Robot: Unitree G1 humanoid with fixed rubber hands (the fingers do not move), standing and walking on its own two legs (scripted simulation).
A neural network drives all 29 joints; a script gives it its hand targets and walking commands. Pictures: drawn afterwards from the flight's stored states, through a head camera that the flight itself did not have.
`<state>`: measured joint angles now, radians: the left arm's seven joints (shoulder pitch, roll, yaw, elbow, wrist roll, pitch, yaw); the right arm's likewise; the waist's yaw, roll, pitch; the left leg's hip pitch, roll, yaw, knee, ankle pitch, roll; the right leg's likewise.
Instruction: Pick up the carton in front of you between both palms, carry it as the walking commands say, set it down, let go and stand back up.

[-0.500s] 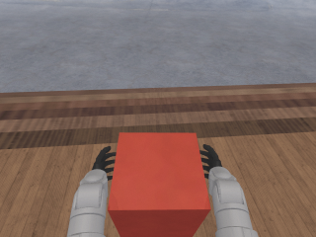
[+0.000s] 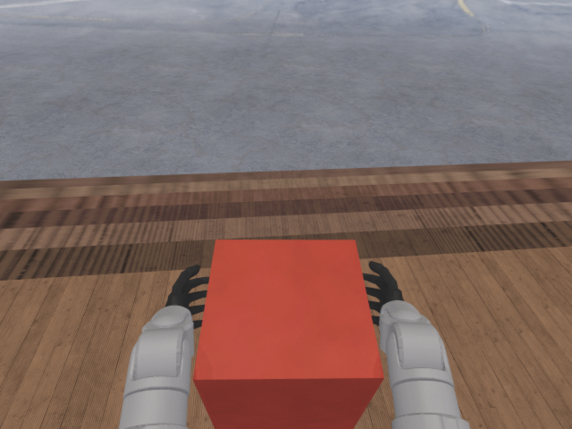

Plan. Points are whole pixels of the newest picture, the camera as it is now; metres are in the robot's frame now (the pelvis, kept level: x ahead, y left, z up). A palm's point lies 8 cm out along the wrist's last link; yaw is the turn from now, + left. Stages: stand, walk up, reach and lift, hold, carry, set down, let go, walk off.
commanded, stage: hold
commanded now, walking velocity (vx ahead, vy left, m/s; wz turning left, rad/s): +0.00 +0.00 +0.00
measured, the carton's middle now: (285, 341) +0.28 +0.00 -0.03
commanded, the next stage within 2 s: carry in 0.92 s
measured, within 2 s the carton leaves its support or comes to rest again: neither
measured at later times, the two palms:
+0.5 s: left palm (178, 312) +0.29 +0.15 +0.05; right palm (388, 308) +0.29 -0.15 +0.05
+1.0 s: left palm (180, 309) +0.29 +0.15 +0.05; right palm (389, 306) +0.29 -0.15 +0.05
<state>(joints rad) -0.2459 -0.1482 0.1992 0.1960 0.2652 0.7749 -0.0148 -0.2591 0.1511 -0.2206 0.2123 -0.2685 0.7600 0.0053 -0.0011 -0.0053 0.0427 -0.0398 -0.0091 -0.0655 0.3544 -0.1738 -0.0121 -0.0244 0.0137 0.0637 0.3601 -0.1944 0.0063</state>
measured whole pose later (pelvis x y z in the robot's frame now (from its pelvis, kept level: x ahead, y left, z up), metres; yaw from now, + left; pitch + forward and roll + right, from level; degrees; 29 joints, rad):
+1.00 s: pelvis +0.01 +0.00 +0.00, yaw -1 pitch -3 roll +0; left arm -0.22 -0.14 0.18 0.16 0.24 0.79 -0.01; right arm -0.23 0.15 -0.19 0.17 -0.25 0.78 -0.01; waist 0.00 0.00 -0.06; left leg -0.16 -0.01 -0.05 0.45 -0.30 -0.01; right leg -0.16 0.01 0.07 0.47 -0.33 0.00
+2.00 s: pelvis +0.48 -0.07 +0.00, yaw -1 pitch +5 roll +2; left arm -0.17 -0.13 0.12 -0.37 0.08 1.18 0.08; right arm -0.19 0.14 -0.11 -0.37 -0.10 1.19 -0.10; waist 0.03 0.01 -0.04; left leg -0.66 0.10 0.10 0.94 -0.20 0.00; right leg -0.17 -0.03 -0.23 0.32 -0.24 -0.07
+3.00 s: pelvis +1.11 -0.05 -0.05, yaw -2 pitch +6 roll -1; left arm -0.65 -0.04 0.19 0.02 0.02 1.16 0.13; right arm -0.61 0.05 -0.27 -0.08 -0.09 1.20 -0.12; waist 0.12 0.03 0.01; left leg -0.68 0.04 -0.02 0.68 0.18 0.03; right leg -0.31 0.04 -0.07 0.78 -0.56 -0.06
